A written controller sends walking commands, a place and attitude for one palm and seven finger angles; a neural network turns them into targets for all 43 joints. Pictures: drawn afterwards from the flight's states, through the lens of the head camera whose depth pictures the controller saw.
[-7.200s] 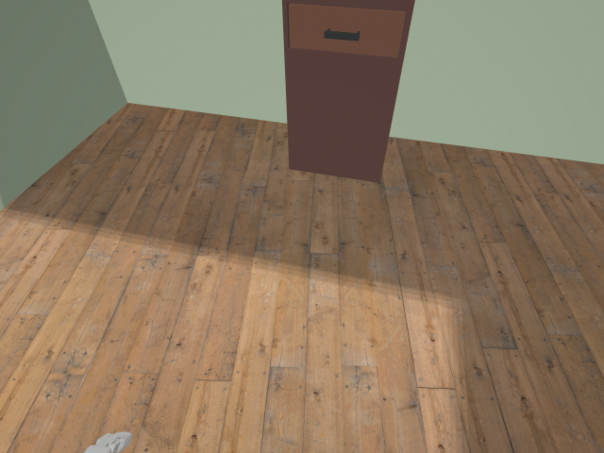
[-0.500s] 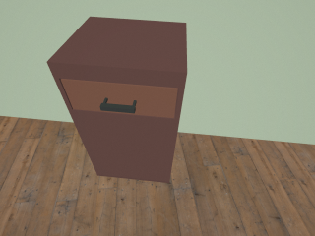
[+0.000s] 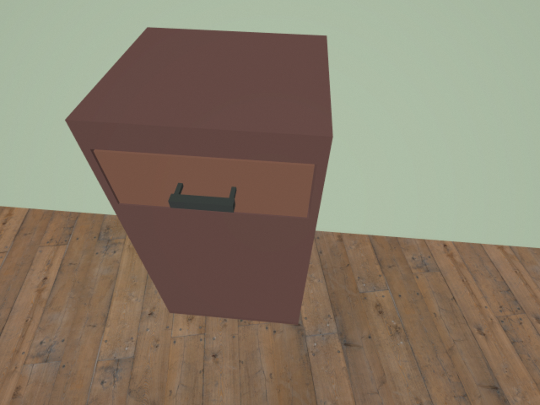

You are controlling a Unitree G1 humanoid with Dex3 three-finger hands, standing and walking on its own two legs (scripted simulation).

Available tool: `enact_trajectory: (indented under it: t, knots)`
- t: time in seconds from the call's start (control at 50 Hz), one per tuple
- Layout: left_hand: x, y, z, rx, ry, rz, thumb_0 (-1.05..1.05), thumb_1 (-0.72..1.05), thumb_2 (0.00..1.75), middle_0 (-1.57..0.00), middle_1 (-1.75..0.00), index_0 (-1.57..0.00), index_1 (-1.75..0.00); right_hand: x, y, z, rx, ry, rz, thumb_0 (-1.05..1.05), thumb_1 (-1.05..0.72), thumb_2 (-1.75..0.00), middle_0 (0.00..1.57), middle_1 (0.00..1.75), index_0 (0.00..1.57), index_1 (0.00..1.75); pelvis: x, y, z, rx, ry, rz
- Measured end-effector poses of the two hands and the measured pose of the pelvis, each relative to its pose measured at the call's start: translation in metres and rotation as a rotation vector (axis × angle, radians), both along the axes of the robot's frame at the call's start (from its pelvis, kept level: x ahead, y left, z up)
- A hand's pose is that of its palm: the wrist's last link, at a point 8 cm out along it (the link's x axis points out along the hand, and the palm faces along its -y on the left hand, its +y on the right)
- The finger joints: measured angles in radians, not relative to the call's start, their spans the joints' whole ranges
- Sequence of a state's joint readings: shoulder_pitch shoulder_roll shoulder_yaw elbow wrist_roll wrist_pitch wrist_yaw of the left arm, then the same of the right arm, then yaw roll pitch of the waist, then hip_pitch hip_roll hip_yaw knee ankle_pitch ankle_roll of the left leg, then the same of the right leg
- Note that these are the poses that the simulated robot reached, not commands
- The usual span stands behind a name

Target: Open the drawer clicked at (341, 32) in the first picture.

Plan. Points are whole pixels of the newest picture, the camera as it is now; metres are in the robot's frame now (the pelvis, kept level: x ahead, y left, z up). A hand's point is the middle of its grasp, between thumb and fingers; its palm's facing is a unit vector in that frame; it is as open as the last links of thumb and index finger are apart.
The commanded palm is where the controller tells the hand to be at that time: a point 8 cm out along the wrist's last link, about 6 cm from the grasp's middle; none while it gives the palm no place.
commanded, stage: come to a stop and stand still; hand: left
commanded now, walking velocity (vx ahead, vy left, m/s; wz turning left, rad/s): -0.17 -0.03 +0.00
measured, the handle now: (204, 196) +0.52 +0.16 -0.03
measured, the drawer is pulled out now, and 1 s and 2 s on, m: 0.00 0.00 0.00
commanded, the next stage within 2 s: look again from close up in 0.92 s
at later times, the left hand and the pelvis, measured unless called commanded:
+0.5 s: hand out of the picture +0.00 +0.17 -0.16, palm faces +0.03 -0.98 -0.21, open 7.2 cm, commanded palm none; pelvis -0.04 -0.01 +0.01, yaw -1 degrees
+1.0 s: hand out of the picture -0.11 +0.12 -0.16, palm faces +0.07 -0.99 -0.10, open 7.4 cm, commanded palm none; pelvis -0.06 -0.01 +0.01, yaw +0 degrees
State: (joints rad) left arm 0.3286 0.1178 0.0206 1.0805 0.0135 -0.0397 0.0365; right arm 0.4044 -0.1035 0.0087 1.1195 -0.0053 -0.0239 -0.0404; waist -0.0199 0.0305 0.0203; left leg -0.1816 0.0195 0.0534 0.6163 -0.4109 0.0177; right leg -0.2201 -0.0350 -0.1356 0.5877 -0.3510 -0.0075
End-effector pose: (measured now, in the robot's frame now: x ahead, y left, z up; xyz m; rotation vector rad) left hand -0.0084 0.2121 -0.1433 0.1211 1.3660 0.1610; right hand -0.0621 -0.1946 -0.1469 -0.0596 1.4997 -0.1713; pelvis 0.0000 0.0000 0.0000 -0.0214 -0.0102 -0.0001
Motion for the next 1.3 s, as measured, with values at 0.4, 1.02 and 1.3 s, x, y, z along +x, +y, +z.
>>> enact_trajectory:
  t: [0.4,1.02,1.3]
  knots:
    - [0.013,0.008,0.012,0.050,-0.045,-0.028,0.01,0.93,0.89,-0.20,-0.30,-0.20,-0.30,0.042,-0.034,0.006,-0.060,-0.133,0.016,0.02,-0.91,-0.90,0.20,0.29,0.20,0.30,-0.024,-0.007,0.007,0.027,-0.008,-0.018]
    - [-0.103,-0.039,0.006,-0.087,0.126,0.040,0.01,0.91,0.89,-0.20,-0.30,-0.20,-0.30,-0.054,-0.005,0.018,0.007,0.024,0.031,0.01,-0.91,-0.90,0.20,0.29,0.19,0.30,-0.056,-0.010,0.015,0.016,-0.007,-0.001]
    - [-0.045,0.015,0.017,0.043,0.004,-0.013,0.01,0.91,0.89,-0.20,-0.30,-0.20,-0.30,-0.001,0.007,-0.001,0.032,-0.137,0.052,0.02,-0.92,-0.90,0.20,0.29,0.19,0.30,-0.042,0.010,0.009,0.021,-0.002,-0.001]
